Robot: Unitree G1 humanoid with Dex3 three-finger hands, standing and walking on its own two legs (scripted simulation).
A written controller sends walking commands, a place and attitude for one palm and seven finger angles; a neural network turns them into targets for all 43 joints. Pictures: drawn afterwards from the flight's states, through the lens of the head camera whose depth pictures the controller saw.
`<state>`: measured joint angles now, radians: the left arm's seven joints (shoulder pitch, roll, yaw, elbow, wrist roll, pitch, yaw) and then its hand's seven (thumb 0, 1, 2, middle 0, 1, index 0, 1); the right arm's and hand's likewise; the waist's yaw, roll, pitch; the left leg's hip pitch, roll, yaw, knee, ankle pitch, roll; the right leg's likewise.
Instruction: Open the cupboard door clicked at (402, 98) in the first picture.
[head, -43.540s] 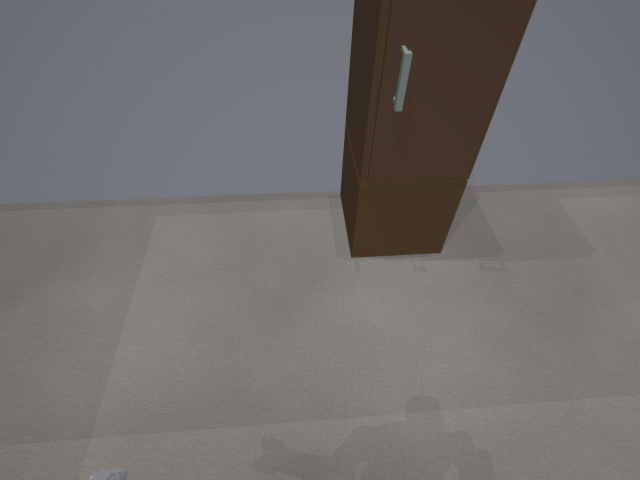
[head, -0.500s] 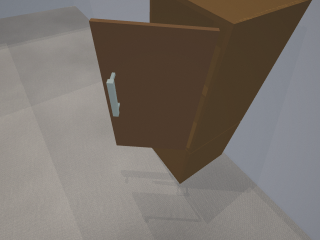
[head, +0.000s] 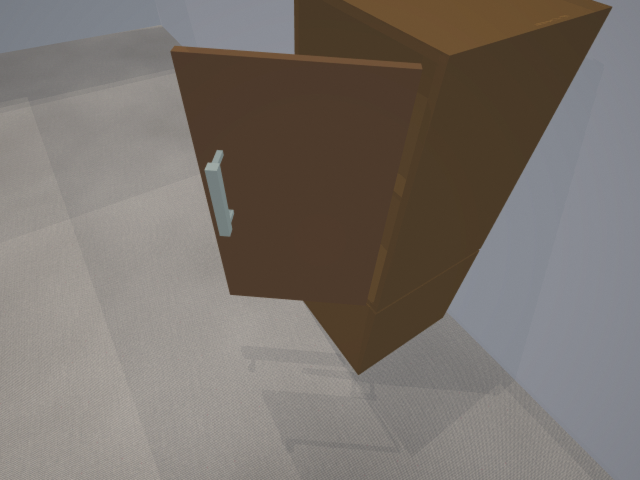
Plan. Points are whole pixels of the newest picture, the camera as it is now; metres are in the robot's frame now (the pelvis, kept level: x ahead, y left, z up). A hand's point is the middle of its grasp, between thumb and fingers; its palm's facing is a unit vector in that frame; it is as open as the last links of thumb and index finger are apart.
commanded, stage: come to a stop and stand still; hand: left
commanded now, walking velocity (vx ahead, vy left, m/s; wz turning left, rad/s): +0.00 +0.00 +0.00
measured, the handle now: (222, 194) +0.55 +0.22 +0.01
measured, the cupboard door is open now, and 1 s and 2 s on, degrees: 52 52 52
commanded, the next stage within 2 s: look again from close up in 0.60 s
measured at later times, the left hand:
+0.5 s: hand out of the picture -0.02 +0.18 -0.18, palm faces +0.04 -0.99 -0.14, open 7.4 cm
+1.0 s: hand out of the picture -0.02 +0.20 -0.17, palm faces +0.01 -0.98 -0.21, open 7.4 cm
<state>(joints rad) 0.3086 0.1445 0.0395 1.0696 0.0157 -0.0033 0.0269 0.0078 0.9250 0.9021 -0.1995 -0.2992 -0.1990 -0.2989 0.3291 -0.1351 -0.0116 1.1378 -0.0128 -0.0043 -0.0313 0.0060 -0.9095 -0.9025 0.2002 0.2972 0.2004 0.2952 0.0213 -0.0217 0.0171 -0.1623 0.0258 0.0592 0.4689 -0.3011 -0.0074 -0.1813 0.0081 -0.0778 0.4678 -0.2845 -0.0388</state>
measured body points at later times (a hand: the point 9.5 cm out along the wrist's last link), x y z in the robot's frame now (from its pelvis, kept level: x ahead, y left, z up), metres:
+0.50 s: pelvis -0.01 +0.03 +0.00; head +0.00 +0.04 +0.45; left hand -0.02 +0.24 -0.16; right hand -0.03 -0.18 -0.15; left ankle -0.03 +0.12 -0.74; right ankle -0.02 -0.09 -0.74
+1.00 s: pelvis -0.01 +0.04 +0.00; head -0.02 +0.02 +0.45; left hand -0.02 +0.25 -0.16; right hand -0.02 -0.18 -0.17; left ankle -0.03 +0.12 -0.74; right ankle -0.02 -0.09 -0.74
